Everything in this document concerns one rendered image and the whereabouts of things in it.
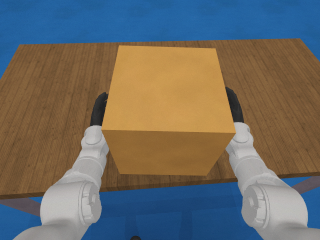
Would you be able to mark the right robot hand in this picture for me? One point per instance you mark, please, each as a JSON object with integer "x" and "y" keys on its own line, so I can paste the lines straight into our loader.
{"x": 235, "y": 107}

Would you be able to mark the robot right upper arm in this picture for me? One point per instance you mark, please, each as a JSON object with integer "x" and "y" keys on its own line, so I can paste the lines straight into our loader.
{"x": 277, "y": 213}

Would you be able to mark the table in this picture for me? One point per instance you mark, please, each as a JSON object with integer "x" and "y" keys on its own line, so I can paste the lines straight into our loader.
{"x": 48, "y": 91}

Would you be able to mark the left robot hand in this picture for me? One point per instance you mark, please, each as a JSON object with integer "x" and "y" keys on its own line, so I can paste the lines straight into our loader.
{"x": 98, "y": 110}

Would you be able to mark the right robot forearm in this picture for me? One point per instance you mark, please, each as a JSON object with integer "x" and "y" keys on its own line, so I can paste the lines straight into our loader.
{"x": 246, "y": 163}

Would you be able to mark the robot left upper arm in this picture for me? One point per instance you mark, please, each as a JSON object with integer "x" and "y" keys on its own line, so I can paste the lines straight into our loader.
{"x": 67, "y": 211}

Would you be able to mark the carton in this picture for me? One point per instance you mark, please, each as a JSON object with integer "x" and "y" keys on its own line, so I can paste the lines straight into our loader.
{"x": 167, "y": 111}

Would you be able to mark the left robot forearm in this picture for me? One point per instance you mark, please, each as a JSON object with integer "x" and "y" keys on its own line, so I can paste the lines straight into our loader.
{"x": 91, "y": 162}

